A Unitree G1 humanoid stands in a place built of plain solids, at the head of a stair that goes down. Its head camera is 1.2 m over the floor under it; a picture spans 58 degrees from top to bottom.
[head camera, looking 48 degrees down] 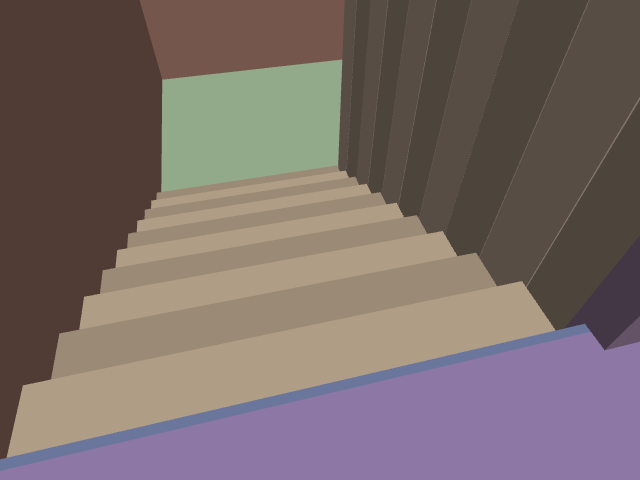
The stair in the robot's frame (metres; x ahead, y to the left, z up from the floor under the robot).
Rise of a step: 0.16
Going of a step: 0.29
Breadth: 1.80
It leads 13 degrees to the left of straight ahead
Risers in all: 11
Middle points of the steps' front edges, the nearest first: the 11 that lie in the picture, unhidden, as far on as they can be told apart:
0.52 0.02 0.00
0.80 0.09 -0.16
1.08 0.16 -0.32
1.36 0.22 -0.48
1.65 0.29 -0.64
1.93 0.36 -0.80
2.21 0.43 -0.96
2.49 0.49 -1.11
2.77 0.56 -1.27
3.06 0.63 -1.43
3.34 0.70 -1.59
